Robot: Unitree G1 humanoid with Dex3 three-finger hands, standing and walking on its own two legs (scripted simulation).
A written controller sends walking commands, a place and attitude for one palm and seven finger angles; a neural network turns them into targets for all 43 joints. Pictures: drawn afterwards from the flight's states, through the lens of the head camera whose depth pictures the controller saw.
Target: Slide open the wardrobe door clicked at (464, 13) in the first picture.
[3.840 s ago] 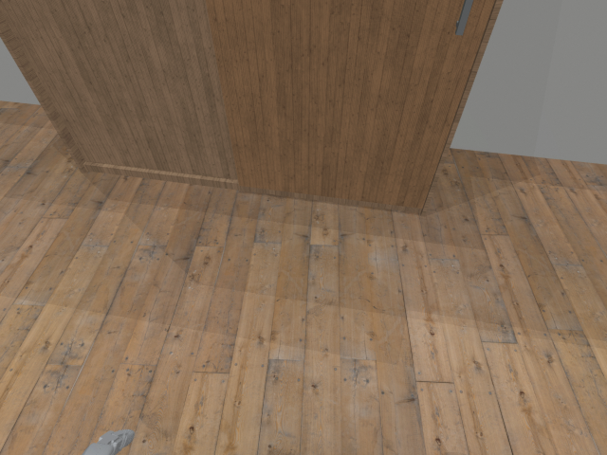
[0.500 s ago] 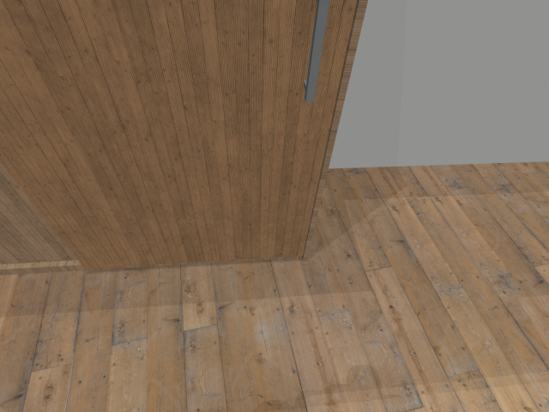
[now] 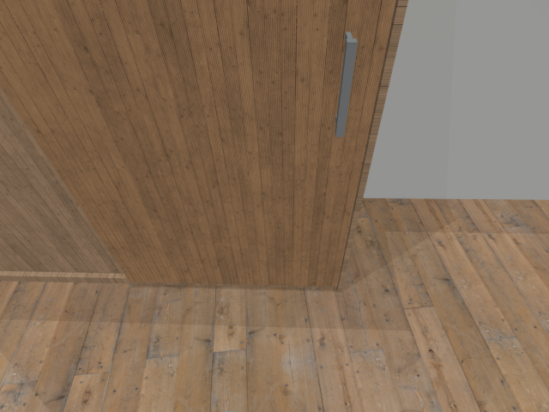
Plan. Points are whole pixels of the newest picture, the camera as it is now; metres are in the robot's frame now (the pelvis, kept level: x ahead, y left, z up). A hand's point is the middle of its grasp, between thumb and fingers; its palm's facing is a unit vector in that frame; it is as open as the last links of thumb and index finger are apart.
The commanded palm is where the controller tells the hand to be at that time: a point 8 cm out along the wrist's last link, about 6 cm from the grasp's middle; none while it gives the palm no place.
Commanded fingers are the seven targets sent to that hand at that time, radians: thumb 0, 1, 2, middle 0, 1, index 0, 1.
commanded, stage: take the last steps up to it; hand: right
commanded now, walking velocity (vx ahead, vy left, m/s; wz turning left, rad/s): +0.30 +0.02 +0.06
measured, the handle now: (343, 87) +0.71 -0.08 +0.14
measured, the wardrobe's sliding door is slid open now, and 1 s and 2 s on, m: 0.00 0.00 0.00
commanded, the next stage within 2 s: come to a stop and stand still in 0.58 s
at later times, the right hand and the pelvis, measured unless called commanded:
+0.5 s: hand out of the picture +0.11 -0.12 -0.17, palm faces +0.07 +0.98 -0.18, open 7.3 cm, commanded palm none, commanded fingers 0.00 -0.90 -0.90 0.20 0.30 0.20 0.30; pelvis +0.13 +0.05 +0.00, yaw -1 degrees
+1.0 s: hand (380, 366) +0.27 -0.16 -0.18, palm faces +0.04 +0.97 -0.24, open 7.3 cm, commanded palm none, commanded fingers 0.00 -0.90 -0.90 0.20 0.30 0.20 0.30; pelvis +0.22 +0.03 -0.01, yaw +0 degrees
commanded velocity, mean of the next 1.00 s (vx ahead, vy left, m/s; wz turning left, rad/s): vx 0.08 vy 0.00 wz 0.00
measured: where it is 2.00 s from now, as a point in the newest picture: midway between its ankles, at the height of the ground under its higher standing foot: outside the picture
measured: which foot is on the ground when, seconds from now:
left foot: up 0.00-0.22, down 0.24-0.64, up 0.66-0.98, down 1.00-1.00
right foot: down 0.00-0.24, up 0.26-0.62, down 0.64-1.00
